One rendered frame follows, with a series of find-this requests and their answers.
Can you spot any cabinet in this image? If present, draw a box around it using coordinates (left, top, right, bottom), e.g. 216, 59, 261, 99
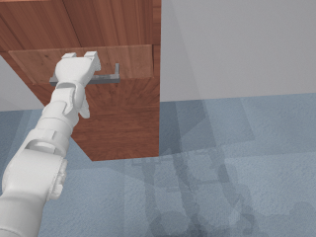
0, 0, 162, 162

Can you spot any left robot forearm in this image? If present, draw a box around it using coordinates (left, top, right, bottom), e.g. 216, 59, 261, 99
2, 79, 85, 193

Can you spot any robot left hand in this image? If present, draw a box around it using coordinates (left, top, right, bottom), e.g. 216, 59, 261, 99
55, 51, 102, 119

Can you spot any robot left upper arm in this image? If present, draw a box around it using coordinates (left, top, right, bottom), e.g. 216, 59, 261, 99
0, 148, 68, 237

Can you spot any handle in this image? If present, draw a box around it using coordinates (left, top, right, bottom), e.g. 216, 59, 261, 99
49, 63, 120, 87

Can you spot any drawer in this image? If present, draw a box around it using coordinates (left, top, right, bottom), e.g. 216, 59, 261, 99
8, 44, 153, 84

